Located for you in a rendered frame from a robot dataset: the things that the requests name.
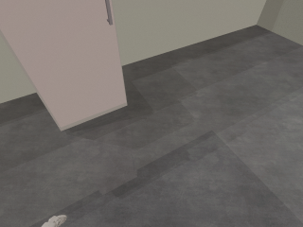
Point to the left robot hand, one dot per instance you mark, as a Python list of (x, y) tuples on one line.
[(55, 221)]

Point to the fridge door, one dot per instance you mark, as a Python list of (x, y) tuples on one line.
[(69, 51)]

